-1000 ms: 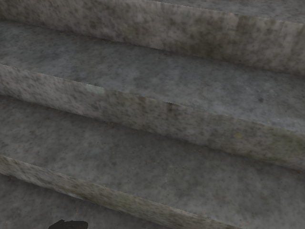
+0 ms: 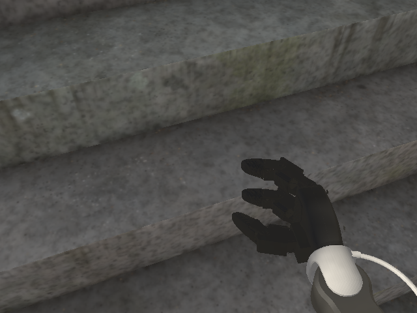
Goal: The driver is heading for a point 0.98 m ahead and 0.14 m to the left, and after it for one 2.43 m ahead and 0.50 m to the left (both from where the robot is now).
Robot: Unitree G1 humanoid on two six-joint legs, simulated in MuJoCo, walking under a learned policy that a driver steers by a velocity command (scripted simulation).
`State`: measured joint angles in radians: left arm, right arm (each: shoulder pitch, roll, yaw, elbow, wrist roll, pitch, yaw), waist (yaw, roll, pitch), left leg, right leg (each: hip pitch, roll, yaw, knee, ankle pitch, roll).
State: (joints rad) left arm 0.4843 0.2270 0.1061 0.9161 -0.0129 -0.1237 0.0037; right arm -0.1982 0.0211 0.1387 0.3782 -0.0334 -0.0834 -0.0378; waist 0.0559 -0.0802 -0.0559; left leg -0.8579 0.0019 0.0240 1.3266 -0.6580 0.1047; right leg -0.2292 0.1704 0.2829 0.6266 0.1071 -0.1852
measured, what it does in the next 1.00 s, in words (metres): climbs, turning left: right foot 0.19 m higher, then left foot 0.19 m higher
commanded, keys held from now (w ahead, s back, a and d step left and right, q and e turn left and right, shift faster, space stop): w+e+shift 0.02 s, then w+shift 0.14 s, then w+q+shift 0.84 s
